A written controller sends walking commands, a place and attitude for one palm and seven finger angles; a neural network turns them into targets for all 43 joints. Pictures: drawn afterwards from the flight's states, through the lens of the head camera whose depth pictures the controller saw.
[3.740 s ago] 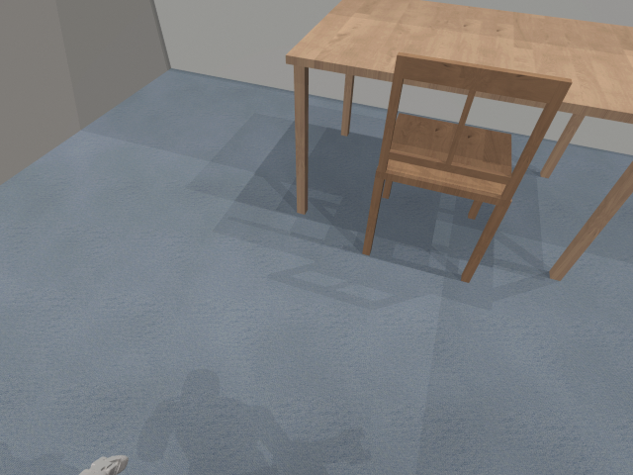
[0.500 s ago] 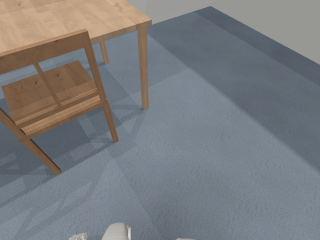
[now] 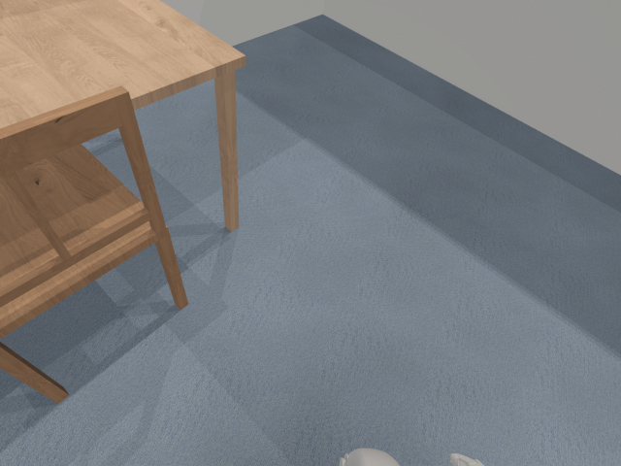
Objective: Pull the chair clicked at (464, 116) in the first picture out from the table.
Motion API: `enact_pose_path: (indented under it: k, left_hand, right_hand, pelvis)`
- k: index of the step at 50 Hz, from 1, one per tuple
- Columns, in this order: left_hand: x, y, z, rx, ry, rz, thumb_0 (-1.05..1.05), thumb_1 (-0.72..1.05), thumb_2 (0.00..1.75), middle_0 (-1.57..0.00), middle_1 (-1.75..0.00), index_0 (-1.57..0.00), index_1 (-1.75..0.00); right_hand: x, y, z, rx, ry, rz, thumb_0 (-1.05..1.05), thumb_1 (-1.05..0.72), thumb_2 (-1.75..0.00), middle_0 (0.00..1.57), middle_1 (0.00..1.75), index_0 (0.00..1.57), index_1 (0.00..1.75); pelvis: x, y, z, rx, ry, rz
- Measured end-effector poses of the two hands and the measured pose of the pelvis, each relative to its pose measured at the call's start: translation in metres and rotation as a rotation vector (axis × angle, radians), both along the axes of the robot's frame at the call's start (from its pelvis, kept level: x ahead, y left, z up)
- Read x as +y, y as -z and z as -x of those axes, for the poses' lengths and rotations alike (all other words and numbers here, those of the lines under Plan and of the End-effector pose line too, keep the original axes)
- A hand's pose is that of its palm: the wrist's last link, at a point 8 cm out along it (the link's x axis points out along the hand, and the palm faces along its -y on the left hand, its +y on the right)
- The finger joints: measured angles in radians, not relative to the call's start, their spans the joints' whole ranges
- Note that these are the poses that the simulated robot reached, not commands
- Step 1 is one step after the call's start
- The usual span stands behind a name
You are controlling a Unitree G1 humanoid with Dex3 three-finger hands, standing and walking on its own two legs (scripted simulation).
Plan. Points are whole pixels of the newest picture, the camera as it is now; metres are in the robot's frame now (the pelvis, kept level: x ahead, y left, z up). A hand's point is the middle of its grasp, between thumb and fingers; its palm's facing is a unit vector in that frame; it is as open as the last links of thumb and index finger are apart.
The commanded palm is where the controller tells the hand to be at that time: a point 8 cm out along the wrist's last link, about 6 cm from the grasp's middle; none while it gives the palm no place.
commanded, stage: walk to a spot facing it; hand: left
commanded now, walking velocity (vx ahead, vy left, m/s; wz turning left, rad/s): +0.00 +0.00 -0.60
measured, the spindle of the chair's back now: (39, 218) +0.48 +0.54 -0.13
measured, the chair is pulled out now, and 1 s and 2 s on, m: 0.00 0.00 0.00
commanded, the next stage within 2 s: turn to face it in 1.40 s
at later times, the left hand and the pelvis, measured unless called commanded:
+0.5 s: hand (244, 422) +0.19 +0.10 -0.16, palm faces -0.30 -0.91 -0.28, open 7.4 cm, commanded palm none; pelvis +0.00 -0.05 -0.02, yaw -19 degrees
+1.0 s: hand (223, 444) +0.17 +0.13 -0.19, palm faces -0.40 -0.90 -0.18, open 7.4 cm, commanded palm none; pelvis +0.14 -0.07 -0.02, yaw -34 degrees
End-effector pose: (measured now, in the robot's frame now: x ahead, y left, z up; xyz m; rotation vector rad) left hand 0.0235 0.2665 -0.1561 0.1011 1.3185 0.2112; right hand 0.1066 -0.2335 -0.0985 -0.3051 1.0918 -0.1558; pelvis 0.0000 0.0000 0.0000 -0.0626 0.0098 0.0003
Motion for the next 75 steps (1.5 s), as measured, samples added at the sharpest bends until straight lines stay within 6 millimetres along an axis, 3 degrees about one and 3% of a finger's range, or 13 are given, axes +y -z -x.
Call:
enact_pose_path:
  k: [10, 17, 22, 26, 31, 37, 46, 51, 57, 61, 65, 70, 75]
  left_hand:
    - [-0.014, -0.002, -0.058, -0.005, 0.169, 0.018, 0.01, 0.91, 0.9, -0.19, -0.3, -0.19, -0.3]
    - [-0.06, -0.013, -0.123, -0.082, 0.35, -0.006, 0.01, 0.91, 0.9, -0.19, -0.3, -0.19, -0.3]
    - [-0.103, -0.02, -0.168, -0.209, 0.464, -0.054, 0.01, 0.9, 0.9, -0.19, -0.3, -0.2, -0.3]
    - [-0.121, -0.035, -0.174, -0.247, 0.473, -0.069, 0.0, 0.9, 0.9, -0.2, -0.3, -0.2, -0.3]
    - [-0.131, -0.045, -0.164, -0.191, 0.505, -0.067, 0.0, 0.9, 0.9, -0.2, -0.3, -0.2, -0.3]
    - [-0.131, -0.04, -0.149, -0.098, 0.5, -0.044, 0.01, 0.9, 0.9, -0.2, -0.3, -0.2, -0.3]
    - [-0.108, -0.018, -0.137, 0.116, 0.454, -0.028, 0.01, 0.9, 0.9, -0.2, -0.3, -0.2, -0.3]
    - [-0.093, 0.005, -0.173, 0.224, 0.488, -0.021, 0.01, 0.9, 0.9, -0.2, -0.3, -0.2, -0.3]
    - [-0.115, 0.002, -0.28, 0.137, 0.631, -0.02, 0.01, 0.9, 0.9, -0.2, -0.3, -0.2, -0.3]
    - [-0.151, -0.008, -0.355, 0.016, 0.722, -0.019, 0.01, 0.91, 0.9, -0.19, -0.3, -0.19, -0.3]
    - [-0.198, -0.017, -0.414, -0.075, 0.824, -0.016, 0.01, 0.91, 0.9, -0.19, -0.29, -0.19, -0.3]
    - [-0.274, -0.025, -0.462, -0.16, 0.967, 0.002, 0.01, 0.91, 0.9, -0.19, -0.29, -0.19, -0.3]
    - [-0.358, -0.024, -0.484, -0.26, 1.114, 0.028, 0.01, 0.91, 0.9, -0.19, -0.29, -0.19, -0.3]
  right_hand:
    - [-0.004, 0.017, 0.113, 0.171, 0.262, -0.027, 0.01, -0.9, -0.9, 0.2, 0.29, 0.2, 0.3]
    - [-0.009, 0.044, 0.183, 0.27, 0.436, -0.108, 0.01, -0.9, -0.9, 0.2, 0.29, 0.2, 0.3]
    - [-0.023, 0.074, 0.212, 0.306, 0.513, -0.18, 0.01, -0.9, -0.9, 0.2, 0.29, 0.2, 0.3]
    - [-0.04, 0.072, 0.2, 0.277, 0.527, -0.199, 0.01, -0.9, -0.9, 0.2, 0.29, 0.2, 0.3]
    - [-0.07, 0.052, 0.153, 0.111, 0.531, -0.184, 0.01, -0.9, -0.9, 0.2, 0.29, 0.2, 0.3]
    - [-0.1, 0.035, 0.098, -0.01, 0.515, -0.136, 0.01, -0.9, -0.9, 0.2, 0.29, 0.2, 0.3]
    - [-0.117, 0.016, -0.006, -0.111, 0.482, -0.072, 0.01, -0.9, -0.9, 0.19, 0.29, 0.19, 0.3]
    - [-0.113, 0.013, -0.058, -0.211, 0.504, -0.021, 0.01, -0.9, -0.9, 0.2, 0.29, 0.2, 0.3]
    - [-0.083, 0.013, -0.035, -0.118, 0.65, -0.049, 0.01, -0.9, -0.9, 0.2, 0.29, 0.2, 0.3]
    - [-0.066, 0.019, 0.001, -0.018, 0.796, -0.063, -0.01, -0.93, -0.9, 0.2, 0.3, 0.2, 0.3]
    - [-0.054, 0.025, 0.041, 0.082, 0.908, -0.077, -0.01, -0.93, -0.9, 0.2, 0.3, 0.2, 0.3]
    - [-0.034, 0.038, 0.081, 0.183, 1.032, -0.137, 0.0, -0.92, -0.9, 0.2, 0.29, 0.2, 0.3]
    - [-0.022, 0.063, 0.11, 0.241, 1.137, -0.225, 0.0, -0.91, -0.9, 0.2, 0.29, 0.2, 0.3]
  pelvis:
    - [0.005, 0.002, -0.002, -0.014, 0.132, -0.018]
    - [-0.011, 0.011, -0.001, -0.023, 0.242, -0.051]
    - [-0.036, 0.027, -0.001, -0.027, 0.303, -0.066]
    - [-0.05, 0.019, -0.003, -0.041, 0.338, -0.072]
    - [-0.064, 0.003, -0.015, -0.033, 0.4, -0.091]
    - [-0.072, -0.002, -0.04, -0.022, 0.451, -0.088]
    - [-0.07, 0.003, -0.104, -0.017, 0.53, -0.056]
    - [-0.065, 0.02, -0.149, -0.031, 0.612, -0.041]
    - [-0.069, 0.008, -0.183, -0.05, 0.703, -0.033]
    - [-0.075, 0.002, -0.2, -0.047, 0.751, -0.028]
    - [-0.083, 0.002, -0.212, -0.047, 0.804, -0.033]
    - [-0.102, 0.007, -0.221, -0.049, 0.873, -0.044]
    - [-0.132, 0.024, -0.221, -0.049, 0.936, -0.06]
